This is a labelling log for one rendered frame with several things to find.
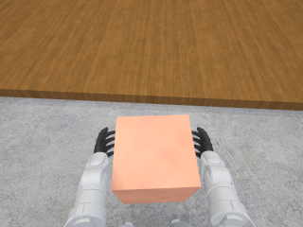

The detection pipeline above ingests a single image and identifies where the right robot shin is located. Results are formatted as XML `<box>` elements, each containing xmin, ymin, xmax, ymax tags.
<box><xmin>170</xmin><ymin>218</ymin><xmax>180</xmax><ymax>225</ymax></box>

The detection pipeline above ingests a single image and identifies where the carton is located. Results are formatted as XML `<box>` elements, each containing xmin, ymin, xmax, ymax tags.
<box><xmin>111</xmin><ymin>114</ymin><xmax>202</xmax><ymax>204</ymax></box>

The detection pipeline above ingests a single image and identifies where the robot left forearm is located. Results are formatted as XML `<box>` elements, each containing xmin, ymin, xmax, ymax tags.
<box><xmin>64</xmin><ymin>152</ymin><xmax>112</xmax><ymax>227</ymax></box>

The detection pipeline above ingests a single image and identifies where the robot left hand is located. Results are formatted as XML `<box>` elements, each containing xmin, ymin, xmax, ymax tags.
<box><xmin>94</xmin><ymin>127</ymin><xmax>116</xmax><ymax>157</ymax></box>

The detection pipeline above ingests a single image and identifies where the robot right hand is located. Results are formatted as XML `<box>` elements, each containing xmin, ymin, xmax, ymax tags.
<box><xmin>191</xmin><ymin>127</ymin><xmax>214</xmax><ymax>159</ymax></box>

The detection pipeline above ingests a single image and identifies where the robot right forearm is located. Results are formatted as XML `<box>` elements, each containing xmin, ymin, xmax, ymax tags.
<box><xmin>199</xmin><ymin>150</ymin><xmax>256</xmax><ymax>227</ymax></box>

